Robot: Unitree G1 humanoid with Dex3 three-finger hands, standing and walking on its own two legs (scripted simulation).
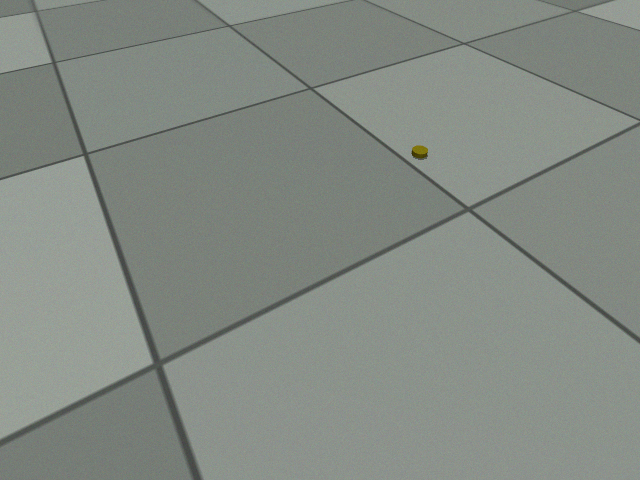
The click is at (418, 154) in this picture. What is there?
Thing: low tin
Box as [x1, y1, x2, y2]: [412, 145, 427, 157]
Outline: 412,148 412,154 414,156 424,157 426,155 427,149 425,147 418,145
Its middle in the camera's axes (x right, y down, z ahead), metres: +0.54 -0.48 +2.15
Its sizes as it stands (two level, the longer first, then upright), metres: 0.085 0.085 0.027
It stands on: the floor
